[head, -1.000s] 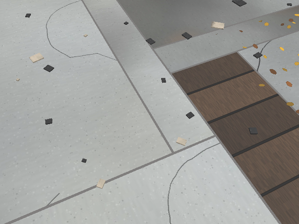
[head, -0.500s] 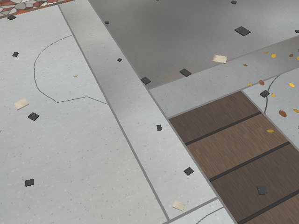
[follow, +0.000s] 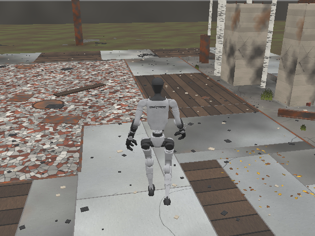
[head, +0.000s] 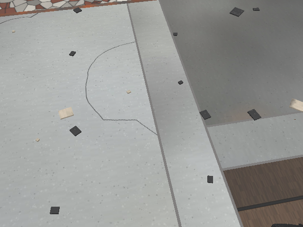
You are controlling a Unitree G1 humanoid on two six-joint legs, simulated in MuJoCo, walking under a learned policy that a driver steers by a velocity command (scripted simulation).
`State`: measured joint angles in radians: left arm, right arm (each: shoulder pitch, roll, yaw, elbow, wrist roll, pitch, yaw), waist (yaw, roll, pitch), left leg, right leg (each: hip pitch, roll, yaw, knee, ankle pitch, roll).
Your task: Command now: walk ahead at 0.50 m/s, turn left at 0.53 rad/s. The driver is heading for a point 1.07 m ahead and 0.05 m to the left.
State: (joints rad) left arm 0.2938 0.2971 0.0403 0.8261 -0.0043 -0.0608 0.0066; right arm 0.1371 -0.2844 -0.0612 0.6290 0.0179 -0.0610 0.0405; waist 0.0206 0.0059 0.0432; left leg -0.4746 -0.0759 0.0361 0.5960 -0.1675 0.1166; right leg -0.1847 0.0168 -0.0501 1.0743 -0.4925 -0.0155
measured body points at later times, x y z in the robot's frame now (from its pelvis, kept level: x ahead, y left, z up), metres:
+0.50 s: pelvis +0.30 -0.04 +0.01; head +0.32 -0.05 +0.46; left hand +0.38 +0.25 -0.08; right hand +0.44 -0.30 -0.11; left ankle +0.15 +0.06 -0.63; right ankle +0.38 -0.13 -0.72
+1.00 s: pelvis +0.54 +0.07 +0.01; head +0.56 +0.09 +0.46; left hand +0.50 +0.35 -0.12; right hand +0.78 -0.13 -0.06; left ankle +0.57 +0.18 -0.72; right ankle +0.45 -0.10 -0.64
